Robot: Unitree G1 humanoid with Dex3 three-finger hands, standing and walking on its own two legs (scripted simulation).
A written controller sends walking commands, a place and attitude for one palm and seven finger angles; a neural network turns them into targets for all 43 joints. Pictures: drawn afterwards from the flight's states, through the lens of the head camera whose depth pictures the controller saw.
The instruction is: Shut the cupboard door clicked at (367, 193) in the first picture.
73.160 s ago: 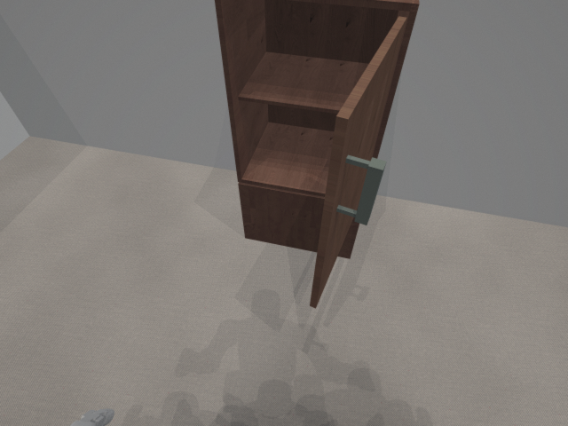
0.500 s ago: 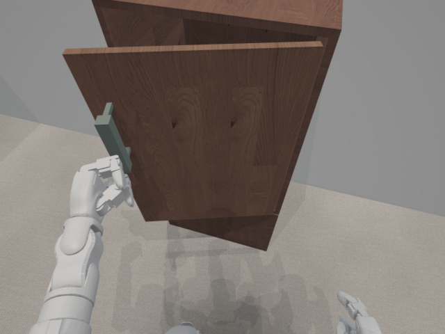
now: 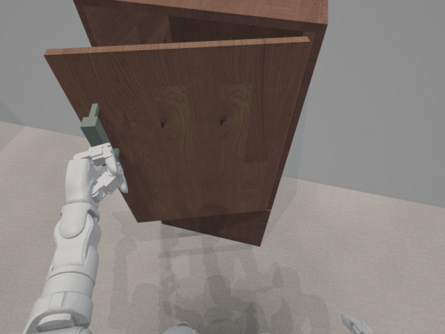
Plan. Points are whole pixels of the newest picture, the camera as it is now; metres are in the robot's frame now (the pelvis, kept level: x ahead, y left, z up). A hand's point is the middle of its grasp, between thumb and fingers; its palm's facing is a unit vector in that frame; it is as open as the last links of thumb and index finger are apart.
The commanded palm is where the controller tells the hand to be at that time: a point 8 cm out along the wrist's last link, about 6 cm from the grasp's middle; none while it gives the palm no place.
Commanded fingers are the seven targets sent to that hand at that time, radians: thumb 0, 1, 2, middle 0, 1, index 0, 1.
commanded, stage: bring the fist close to the handle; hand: left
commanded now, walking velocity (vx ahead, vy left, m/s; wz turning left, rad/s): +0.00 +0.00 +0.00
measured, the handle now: (105, 140) +0.46 +0.25 +0.07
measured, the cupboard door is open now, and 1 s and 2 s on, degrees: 20 9 0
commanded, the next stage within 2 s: push the door shut along its arc in 0.10 s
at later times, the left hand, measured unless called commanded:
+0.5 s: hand (119, 162) +0.40 +0.20 +0.08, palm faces +0.07 -1.00 -0.02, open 3.1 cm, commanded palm +0.38 +0.25 +0.08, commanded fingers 0.00 0.90 0.90 -1.30 -1.50 -1.30 -1.50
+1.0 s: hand (130, 138) +0.46 +0.20 +0.08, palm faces -0.06 -1.00 +0.00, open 3.1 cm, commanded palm +0.45 +0.24 +0.08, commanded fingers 0.00 0.90 0.90 -1.30 -1.50 -1.30 -1.50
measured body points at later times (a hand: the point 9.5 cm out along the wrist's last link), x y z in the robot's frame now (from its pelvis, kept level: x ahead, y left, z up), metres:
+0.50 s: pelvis +0.00 +0.00 +0.00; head +0.05 +0.00 +0.44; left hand +0.39 +0.25 +0.09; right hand +0.12 -0.25 -0.11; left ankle +0.03 +0.11 -0.69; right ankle -0.01 -0.10 -0.69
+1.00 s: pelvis -0.01 +0.01 -0.02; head +0.08 +0.02 +0.42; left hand +0.46 +0.25 +0.08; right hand +0.03 -0.27 -0.13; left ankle +0.03 +0.11 -0.69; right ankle -0.01 -0.10 -0.69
